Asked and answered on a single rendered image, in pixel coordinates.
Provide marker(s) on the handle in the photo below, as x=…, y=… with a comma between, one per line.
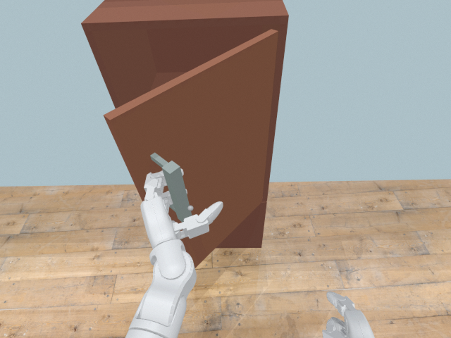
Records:
x=176, y=186

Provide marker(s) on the robot left forearm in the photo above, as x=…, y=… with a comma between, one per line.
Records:
x=162, y=308

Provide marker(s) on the robot left hand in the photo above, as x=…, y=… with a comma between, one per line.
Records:
x=157, y=221

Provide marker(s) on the cupboard door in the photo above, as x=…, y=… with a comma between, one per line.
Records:
x=212, y=121

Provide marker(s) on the robot right hand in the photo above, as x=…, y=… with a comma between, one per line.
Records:
x=355, y=324

